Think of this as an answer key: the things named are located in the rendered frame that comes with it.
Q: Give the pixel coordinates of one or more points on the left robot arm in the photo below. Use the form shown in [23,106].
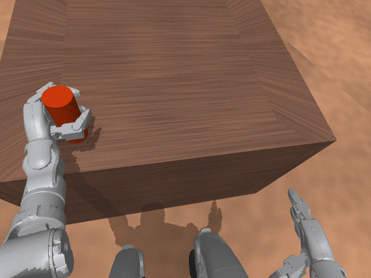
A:
[37,245]

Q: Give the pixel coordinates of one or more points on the right robot hand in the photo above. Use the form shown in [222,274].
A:
[314,243]

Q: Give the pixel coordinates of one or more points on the can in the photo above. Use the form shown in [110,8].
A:
[62,106]

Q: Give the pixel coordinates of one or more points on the right robot arm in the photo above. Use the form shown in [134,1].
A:
[327,269]

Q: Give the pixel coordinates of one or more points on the left robot hand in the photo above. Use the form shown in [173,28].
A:
[38,123]

